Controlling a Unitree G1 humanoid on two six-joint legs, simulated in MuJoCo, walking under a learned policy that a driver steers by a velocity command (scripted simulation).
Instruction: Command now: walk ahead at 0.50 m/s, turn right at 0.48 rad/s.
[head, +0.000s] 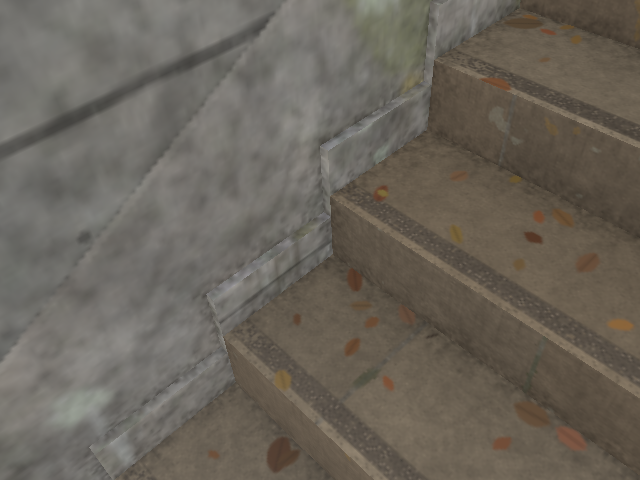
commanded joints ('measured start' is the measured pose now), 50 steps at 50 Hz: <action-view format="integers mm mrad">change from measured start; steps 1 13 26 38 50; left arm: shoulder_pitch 331 136 61 -253 700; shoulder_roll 180 214 45 66 383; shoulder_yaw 47 82 61 -46 90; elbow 64 89 -185 -218 242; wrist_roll -15 23 69 -14 55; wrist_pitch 13 -41 -4 14 -89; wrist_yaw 59 126 40 13 34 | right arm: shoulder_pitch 12 -285 14 232 -221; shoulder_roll -208 -107 -22 -44 -37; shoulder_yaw -58 -8 -47 7 -32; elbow -110 -490 -338 -59 -351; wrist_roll -54 51 40 -61 55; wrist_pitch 2 37 -22 -24 -26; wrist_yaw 29 -119 -205 -71 8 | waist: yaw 47 -101 -32 -142 152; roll -1 -137 -69 24 -346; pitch -171 127 160 42 -41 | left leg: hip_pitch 21 -646 -225 -13 -1238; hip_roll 212 -67 216 322 -209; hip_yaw -79 -236 -558 -374 -598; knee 445 937 -29 -195 1555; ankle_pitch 1559 -250 -366 -270 122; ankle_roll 141 -132 73 130 3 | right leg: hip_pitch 324 317 -221 -724 960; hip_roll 122 -23 38 -196 -242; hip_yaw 91 455 202 139 967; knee -252 -995 832 633 -917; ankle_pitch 341 326 308 236 240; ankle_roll -86 -174 68 -92 -109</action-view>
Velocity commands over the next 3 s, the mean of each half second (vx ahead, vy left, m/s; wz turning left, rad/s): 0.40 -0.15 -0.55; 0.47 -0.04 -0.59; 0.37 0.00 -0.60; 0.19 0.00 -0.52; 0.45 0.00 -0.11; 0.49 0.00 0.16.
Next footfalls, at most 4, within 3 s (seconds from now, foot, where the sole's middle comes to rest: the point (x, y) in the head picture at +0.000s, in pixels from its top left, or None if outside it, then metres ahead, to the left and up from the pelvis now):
0.40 left None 0.35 0.09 -0.64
0.92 right None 0.33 -0.27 -0.47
1.38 left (576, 277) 0.72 -0.34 -0.31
1.90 right None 0.49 -0.48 -0.31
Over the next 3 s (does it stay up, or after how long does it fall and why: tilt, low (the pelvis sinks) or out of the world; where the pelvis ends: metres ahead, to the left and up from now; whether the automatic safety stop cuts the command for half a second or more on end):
stays up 0.79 -0.97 0.67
